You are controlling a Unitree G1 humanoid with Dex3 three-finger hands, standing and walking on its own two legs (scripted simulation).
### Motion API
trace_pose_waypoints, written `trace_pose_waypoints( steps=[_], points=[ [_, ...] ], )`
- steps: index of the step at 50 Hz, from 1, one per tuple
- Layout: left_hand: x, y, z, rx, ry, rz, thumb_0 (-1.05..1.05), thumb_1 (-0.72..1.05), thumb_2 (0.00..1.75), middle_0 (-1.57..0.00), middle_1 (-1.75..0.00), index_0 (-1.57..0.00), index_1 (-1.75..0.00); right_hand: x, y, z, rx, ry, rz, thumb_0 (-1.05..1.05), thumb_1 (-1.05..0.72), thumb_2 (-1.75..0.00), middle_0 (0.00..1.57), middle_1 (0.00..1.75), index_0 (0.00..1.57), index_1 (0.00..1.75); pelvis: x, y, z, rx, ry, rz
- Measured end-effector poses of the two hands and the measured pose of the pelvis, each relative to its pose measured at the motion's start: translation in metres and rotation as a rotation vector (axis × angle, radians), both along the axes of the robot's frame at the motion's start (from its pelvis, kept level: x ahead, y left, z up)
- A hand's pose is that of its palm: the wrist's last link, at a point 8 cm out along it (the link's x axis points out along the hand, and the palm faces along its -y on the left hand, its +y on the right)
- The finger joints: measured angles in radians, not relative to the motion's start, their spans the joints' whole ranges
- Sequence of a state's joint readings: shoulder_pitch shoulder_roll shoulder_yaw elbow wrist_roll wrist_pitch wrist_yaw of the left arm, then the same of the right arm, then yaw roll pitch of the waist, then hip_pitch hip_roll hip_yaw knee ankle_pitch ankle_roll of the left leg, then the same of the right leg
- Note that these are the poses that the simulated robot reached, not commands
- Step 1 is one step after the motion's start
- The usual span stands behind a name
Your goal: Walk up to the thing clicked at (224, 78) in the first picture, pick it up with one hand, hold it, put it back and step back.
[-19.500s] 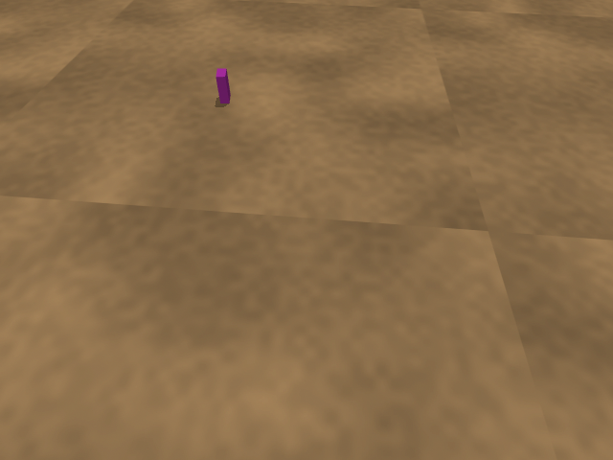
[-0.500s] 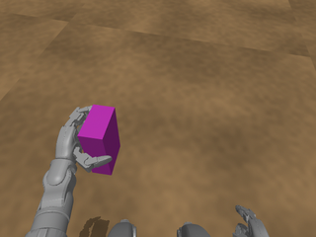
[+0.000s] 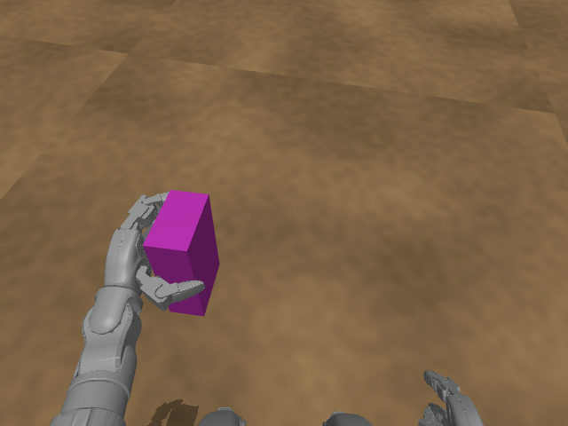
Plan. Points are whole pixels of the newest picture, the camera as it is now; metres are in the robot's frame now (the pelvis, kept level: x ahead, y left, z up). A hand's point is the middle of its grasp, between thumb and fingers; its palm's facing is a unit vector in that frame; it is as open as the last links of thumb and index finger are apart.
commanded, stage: hold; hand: left
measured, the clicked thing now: (188, 256) +0.34 +0.14 +0.02
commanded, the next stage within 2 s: none
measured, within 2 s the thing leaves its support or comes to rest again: neither
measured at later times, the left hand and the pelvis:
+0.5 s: hand (169, 255) +0.33 +0.16 +0.05, palm faces -0.04 -1.00 +0.00, open 13.7 cm; pelvis +0.00 +0.00 +0.01, yaw +0 degrees
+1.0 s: hand (168, 255) +0.33 +0.16 +0.05, palm faces -0.05 -1.00 +0.00, open 13.7 cm; pelvis -0.01 +0.01 +0.01, yaw +0 degrees
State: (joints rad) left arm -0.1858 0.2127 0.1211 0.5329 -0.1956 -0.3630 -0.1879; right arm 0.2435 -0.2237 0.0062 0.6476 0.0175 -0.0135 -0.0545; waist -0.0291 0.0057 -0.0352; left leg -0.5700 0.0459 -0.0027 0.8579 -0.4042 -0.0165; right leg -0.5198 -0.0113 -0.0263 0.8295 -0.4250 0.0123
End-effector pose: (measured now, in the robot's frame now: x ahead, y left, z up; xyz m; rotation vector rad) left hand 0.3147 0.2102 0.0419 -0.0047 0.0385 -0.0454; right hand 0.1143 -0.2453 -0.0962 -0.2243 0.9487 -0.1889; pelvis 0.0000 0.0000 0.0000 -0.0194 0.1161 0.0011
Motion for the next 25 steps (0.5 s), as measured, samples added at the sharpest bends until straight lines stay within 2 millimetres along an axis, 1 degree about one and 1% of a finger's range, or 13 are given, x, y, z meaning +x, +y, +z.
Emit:
trace_pose_waypoints(
  steps=[13, 25],
  points=[
    [-0.0040, 0.0031, 0.0097, 0.007, -0.010, 0.006, 0.02, -0.61, 1.02, -0.40, -0.78, -0.35, -0.77, 0.0001, 0.0033, 0.0049, 0.006, -0.009, 0.001, 0.01, -0.92, -0.90, 0.20, 0.30, 0.20, 0.30, -0.0013, 0.0015, 0.0049, 0.001, -0.022, 0.000],
    [-0.0056, 0.0043, 0.0077, 0.001, -0.005, 0.008, 0.02, -0.61, 1.02, -0.40, -0.78, -0.35, -0.77, -0.0038, 0.0048, 0.0072, 0.008, -0.009, 0.002, 0.01, -0.93, -0.90, 0.20, 0.30, 0.20, 0.30, -0.0040, 0.0036, 0.0064, 0.001, -0.028, -0.001]
  ],
)
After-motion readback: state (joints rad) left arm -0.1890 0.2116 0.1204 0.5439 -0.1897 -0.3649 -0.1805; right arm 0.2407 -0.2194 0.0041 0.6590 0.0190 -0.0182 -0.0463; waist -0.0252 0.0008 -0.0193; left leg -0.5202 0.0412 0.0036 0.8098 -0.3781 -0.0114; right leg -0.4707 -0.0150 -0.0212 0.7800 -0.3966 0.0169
